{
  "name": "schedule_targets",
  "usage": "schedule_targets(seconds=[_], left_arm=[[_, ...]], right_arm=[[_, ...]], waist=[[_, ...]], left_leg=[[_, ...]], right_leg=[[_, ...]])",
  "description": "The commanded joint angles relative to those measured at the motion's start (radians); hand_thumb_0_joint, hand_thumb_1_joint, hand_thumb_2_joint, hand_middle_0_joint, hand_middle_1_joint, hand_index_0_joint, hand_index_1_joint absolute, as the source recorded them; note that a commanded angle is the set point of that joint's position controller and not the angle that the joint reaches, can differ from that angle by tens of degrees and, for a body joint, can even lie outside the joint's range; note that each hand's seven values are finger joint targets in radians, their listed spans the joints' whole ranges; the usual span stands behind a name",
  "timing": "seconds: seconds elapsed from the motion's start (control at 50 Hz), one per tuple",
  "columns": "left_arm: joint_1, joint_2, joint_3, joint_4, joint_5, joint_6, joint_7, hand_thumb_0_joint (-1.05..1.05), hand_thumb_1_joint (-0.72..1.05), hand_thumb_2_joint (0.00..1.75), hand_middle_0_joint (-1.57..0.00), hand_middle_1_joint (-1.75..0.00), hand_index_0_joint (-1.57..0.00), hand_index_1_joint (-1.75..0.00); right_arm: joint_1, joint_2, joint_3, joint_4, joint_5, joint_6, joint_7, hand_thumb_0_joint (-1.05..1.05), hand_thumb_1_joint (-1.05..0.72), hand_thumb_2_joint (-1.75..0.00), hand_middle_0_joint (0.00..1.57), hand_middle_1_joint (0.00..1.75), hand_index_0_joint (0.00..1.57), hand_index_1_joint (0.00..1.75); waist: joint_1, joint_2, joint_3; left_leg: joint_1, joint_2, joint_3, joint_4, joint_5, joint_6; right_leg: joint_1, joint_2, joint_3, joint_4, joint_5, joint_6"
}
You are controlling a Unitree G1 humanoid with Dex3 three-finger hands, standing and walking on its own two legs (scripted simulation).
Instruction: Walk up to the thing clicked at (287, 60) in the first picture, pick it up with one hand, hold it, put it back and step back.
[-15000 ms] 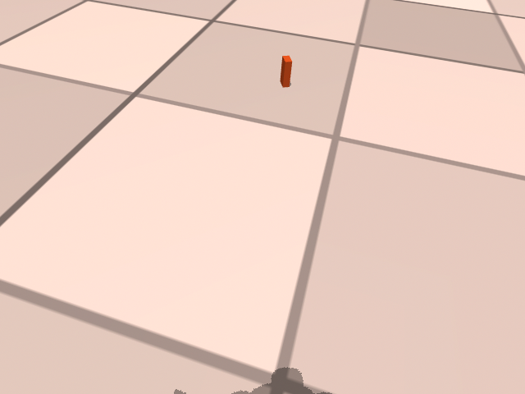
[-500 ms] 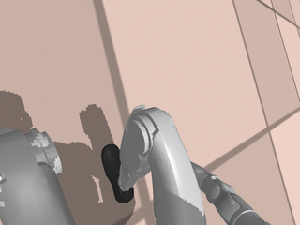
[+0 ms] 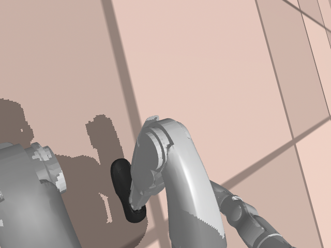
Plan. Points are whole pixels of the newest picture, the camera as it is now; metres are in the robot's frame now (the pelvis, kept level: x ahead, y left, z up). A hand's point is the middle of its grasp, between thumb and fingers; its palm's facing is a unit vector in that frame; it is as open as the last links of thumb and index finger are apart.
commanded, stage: close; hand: left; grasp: from the side
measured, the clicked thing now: out of the picture +0.46 +0.30 -0.19
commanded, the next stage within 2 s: settle in 0.66 s
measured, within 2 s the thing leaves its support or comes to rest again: leaves its support in 1.12 s
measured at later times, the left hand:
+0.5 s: hand out of the picture +0.44 +0.30 -0.18, palm faces +0.43 -0.90 -0.01, open 12.6 cm
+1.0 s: hand out of the picture +0.43 +0.30 -0.18, palm faces +0.41 -0.91 +0.01, open 12.3 cm
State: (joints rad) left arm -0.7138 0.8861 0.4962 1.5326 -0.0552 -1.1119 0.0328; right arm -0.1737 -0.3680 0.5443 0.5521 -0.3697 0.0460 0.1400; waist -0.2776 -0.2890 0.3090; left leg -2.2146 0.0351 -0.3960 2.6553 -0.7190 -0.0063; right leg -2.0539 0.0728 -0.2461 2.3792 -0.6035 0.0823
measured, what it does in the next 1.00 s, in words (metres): stands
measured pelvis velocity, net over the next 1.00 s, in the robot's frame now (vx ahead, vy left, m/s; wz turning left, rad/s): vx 0.00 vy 0.00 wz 0.00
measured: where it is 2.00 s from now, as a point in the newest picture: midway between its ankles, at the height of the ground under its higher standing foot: (91, 224)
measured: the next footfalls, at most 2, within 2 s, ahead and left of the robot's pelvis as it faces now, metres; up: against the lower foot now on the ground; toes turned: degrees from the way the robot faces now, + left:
none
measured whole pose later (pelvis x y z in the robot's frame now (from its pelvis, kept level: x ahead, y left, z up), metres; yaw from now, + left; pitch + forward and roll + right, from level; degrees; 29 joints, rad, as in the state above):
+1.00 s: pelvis +0.00 +0.00 +0.00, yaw +0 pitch +13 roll -18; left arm -0.68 0.86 0.48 1.40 -0.09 -1.03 0.01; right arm -0.17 -0.36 0.51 0.56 -0.36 0.04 0.14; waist -0.25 -0.29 0.31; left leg -2.22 0.03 -0.40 2.66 -0.73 -0.02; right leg -2.06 0.07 -0.25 2.38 -0.61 0.07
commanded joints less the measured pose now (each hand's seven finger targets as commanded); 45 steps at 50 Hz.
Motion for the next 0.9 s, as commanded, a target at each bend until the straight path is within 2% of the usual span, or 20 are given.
schedule_targets(seconds=[0.0, 0.04, 0.1, 0.14, 0.26, 0.34, 0.42, 0.44, 0.46, 0.52, 0.54, 0.58, 0.66, 0.7, 0.76, 0.8, 0.86, 0.88], left_arm=[[-0.249, 0.188, 0.012, -0.147, -0.01, -0.067, 0.009, 0.0, 0.29, 0.73, -0.61, -0.68, -0.62, -0.67], [-0.246, 0.167, 0.014, -0.142, -0.008, -0.063, 0.012, 0.0, 0.32, 0.76, -0.65, -0.71, -0.66, -0.7], [-0.254, 0.16, 0.0, -0.138, -0.001, -0.06, 0.013, 0.0, 0.29, 0.8, -0.67, -0.76, -0.68, -0.75], [-0.251, 0.18, 0.01, -0.145, 0.001, -0.059, 0.014, 0.0, 0.29, 0.82, -0.7, -0.79, -0.71, -0.78], [-0.221, 0.169, 0.013, -0.14, -0.006, -0.058, 0.005, 0.0, 0.28, 0.88, -0.76, -0.86, -0.77, -0.85], [-0.196, 0.15, 0.003, -0.145, -0.008, -0.055, -0.003, 0.0, 0.3, 0.91, -0.8, -0.91, -0.82, -0.9], [-0.203, 0.143, -0.006, -0.156, -0.011, -0.054, -0.007, 0.0, 0.29, 0.96, -0.85, -0.97, -0.87, -0.96], [-0.188, 0.139, -0.014, -0.156, -0.005, -0.05, -0.008, 0.0, 0.28, 0.96, -0.85, -0.97, -0.86, -0.96], [-0.194, 0.132, -0.009, -0.154, -0.008, -0.047, -0.009, 0.0, 0.26, 0.96, -0.87, -0.98, -0.88, -0.97], [-0.179, 0.123, -0.022, -0.166, -0.011, -0.046, -0.016, 0.0, 0.25, 0.99, -0.88, -1.01, -0.9, -1.0], [-0.179, 0.129, -0.011, -0.16, -0.013, -0.043, -0.015, 0.0, 0.26, 1.0, -0.9, -1.02, -0.92, -1.02], [-0.173, 0.124, -0.016, -0.17, -0.014, -0.043, -0.018, 0.0, 0.28, 1.02, -0.93, -1.05, -0.95, -1.04], [-0.149, 0.101, -0.025, -0.161, -0.016, -0.038, -0.02, 0.0, 0.26, 1.07, -0.98, -1.11, -1.0, -1.11], [-0.177, 0.108, -0.028, -0.17, -0.018, -0.037, -0.023, 0.0, 0.25, 1.08, -0.99, -1.13, -1.01, -1.12], [-0.157, 0.11, -0.031, -0.174, -0.021, -0.035, -0.027, 0.0, 0.23, 1.11, -1.0, -1.16, -1.0, -1.17], [-0.172, 0.114, -0.033, -0.196, -0.026, -0.037, -0.031, 0.0, 0.29, 1.15, -1.03, -1.19, -1.03, -1.2], [-0.179, 0.104, -0.028, -0.236, -0.036, -0.032, -0.036, 0.0, 0.27, 1.18, -1.06, -1.23, -1.07, -1.24], [-0.184, 0.111, -0.024, -0.266, -0.038, -0.031, -0.035, 0.0, 0.27, 1.19, -1.07, -1.24, -1.07, -1.25]], right_arm=[[0.036, -0.367, -0.116, -0.005, -0.003, 0.016, -0.025, 0.0, -0.85, -0.89, 0.2, 0.3, 0.2, 0.3], [0.042, -0.365, -0.116, -0.006, -0.006, 0.018, -0.025, 0.0, -0.85, -0.89, 0.2, 0.3, 0.2, 0.3], [0.033, -0.367, -0.118, -0.008, -0.006, 0.019, -0.023, 0.0, -0.85, -0.89, 0.2, 0.3, 0.2, 0.3], [0.037, -0.364, -0.115, -0.011, -0.006, 0.021, -0.023, 0.0, -0.85, -0.89, 0.2, 0.3, 0.2, 0.3], [0.035, -0.366, -0.117, -0.014, -0.007, 0.02, -0.022, 0.0, -0.86, -0.89, 0.2, 0.3, 0.2, 0.3], [0.032, -0.365, -0.118, -0.011, -0.006, 0.019, -0.022, 0.0, -0.86, -0.89, 0.2, 0.3, 0.2, 0.3], [0.03, -0.366, -0.119, -0.011, -0.003, 0.018, -0.022, 0.0, -0.86, -0.89, 0.2, 0.3, 0.2, 0.3], [0.026, -0.363, -0.122, -0.009, -0.004, 0.016, -0.021, 0.0, -0.86, -0.89, 0.2, 0.3, 0.2, 0.3], [0.03, -0.365, -0.123, -0.012, -0.003, 0.017, -0.022, 0.0, -0.86, -0.89, 0.2, 0.3, 0.2, 0.3], [0.03, -0.363, -0.123, -0.006, -0.003, 0.016, -0.021, 0.0, -0.86, -0.89, 0.2, 0.3, 0.2, 0.3], [0.03, -0.365, -0.125, -0.009, -0.001, 0.016, -0.023, 0.0, -0.86, -0.89, 0.2, 0.3, 0.2, 0.3], [0.034, -0.362, -0.123, -0.004, -0.003, 0.016, -0.021, 0.0, -0.86, -0.89, 0.2, 0.3, 0.2, 0.3], [0.034, -0.362, -0.125, -0.008, -0.002, 0.018, -0.021, 0.0, -0.87, -0.89, 0.2, 0.3, 0.2, 0.3], [0.034, -0.365, -0.128, -0.003, -0.001, 0.017, -0.022, 0.0, -0.86, -0.89, 0.2, 0.3, 0.2, 0.3], [0.024, -0.361, -0.127, -0.007, 0.002, 0.013, -0.02, 0.0, -0.89, -0.9, 0.2, 0.3, 0.2, 0.3], [0.023, -0.361, -0.128, -0.009, 0.003, 0.013, -0.02, 0.0, -0.89, -0.9, 0.2, 0.3, 0.2, 0.3], [0.034, -0.361, -0.134, -0.009, 0.006, 0.013, -0.019, 0.0, -0.89, -0.9, 0.2, 0.3, 0.2, 0.3], [0.033, -0.362, -0.14, -0.004, 0.008, 0.01, -0.02, 0.0, -0.89, -0.9, 0.2, 0.3, 0.2, 0.3]], waist=[[-0.126, 0.576, -0.545], [-0.132, 0.582, -0.549], [-0.135, 0.587, -0.521], [-0.131, 0.576, -0.548], [-0.121, 0.574, -0.541], [-0.117, 0.579, -0.553], [-0.119, 0.58, -0.541], [-0.109, 0.584, -0.537], [-0.12, 0.577, -0.538], [-0.114, 0.579, -0.547], [-0.115, 0.571, -0.545], [-0.109, 0.582, -0.565], [-0.109, 0.574, -0.568], [-0.118, 0.581, -0.556], [-0.101, 0.575, -0.559], [-0.098, 0.583, -0.564], [-0.096, 0.607, -0.59], [-0.084, 0.619, -0.592]], left_leg=[[0.38, 0.059, 0.088, -0.335, 0.121, -0.016], [0.403, 0.062, 0.082, -0.341, 0.148, -0.022], [0.391, 0.06, 0.081, -0.348, 0.125, -0.021], [0.389, 0.059, 0.088, -0.338, 0.128, -0.019], [0.385, 0.058, 0.088, -0.344, 0.111, -0.019], [0.4, 0.059, 0.086, -0.341, 0.142, -0.022], [0.388, 0.055, 0.086, -0.343, 0.13, -0.022], [0.396, 0.057, 0.089, -0.346, 0.132, -0.022], [0.398, 0.058, 0.083, -0.347, 0.13, -0.024], [0.403, 0.057, 0.089, -0.339, 0.144, -0.022], [0.398, 0.056, 0.088, -0.34, 0.147, -0.022], [0.407, 0.056, 0.089, -0.336, 0.167, -0.024], [0.42, 0.056, 0.087, -0.338, 0.18, -0.025], [0.411, 0.054, 0.09, -0.338, 0.161, -0.024], [0.399, 0.051, 0.099, -0.332, 0.15, -0.02], [0.399, 0.051, 0.097, -0.337, 0.153, -0.021], [0.426, 0.052, 0.092, -0.348, 0.16, -0.028], [0.431, 0.052, 0.096, -0.348, 0.163, -0.026]], right_leg=[[0.261, 0.037, -0.115, -0.153, 0.165, -0.08], [0.266, 0.034, -0.118, -0.15, 0.181, -0.08], [0.251, 0.033, -0.121, -0.151, 0.166, -0.081], [0.266, 0.035, -0.118, -0.157, 0.164, -0.08], [0.27, 0.036, -0.12, -0.159, 0.151, -0.08], [0.274, 0.037, -0.122, -0.152, 0.174, -0.082], [0.266, 0.036, -0.127, -0.154, 0.164, -0.083], [0.261, 0.036, -0.123, -0.151, 0.164, -0.084], [0.258, 0.035, -0.128, -0.151, 0.163, -0.082], [0.272, 0.036, -0.122, -0.153, 0.178, -0.082], [0.267, 0.034, -0.124, -0.154, 0.176, -0.082], [0.281, 0.036, -0.123, -0.149, 0.192, -0.083], [0.277, 0.037, -0.126, -0.147, 0.198, -0.084], [0.268, 0.036, -0.125, -0.152, 0.185, -0.084], [0.277, 0.039, -0.119, -0.156, 0.177, -0.084], [0.273, 0.038, -0.119, -0.153, 0.176, -0.086], [0.275, 0.037, -0.124, -0.149, 0.179, -0.087], [0.273, 0.036, -0.117, -0.147, 0.185, -0.087]])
